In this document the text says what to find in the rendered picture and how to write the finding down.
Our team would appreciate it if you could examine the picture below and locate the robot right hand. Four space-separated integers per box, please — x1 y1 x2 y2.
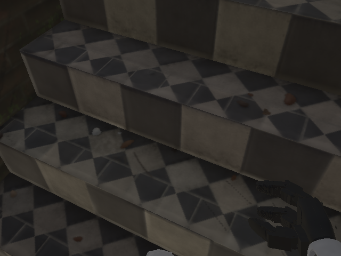
248 180 337 256

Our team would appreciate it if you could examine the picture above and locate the robot right forearm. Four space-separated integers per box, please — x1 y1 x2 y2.
307 238 341 256

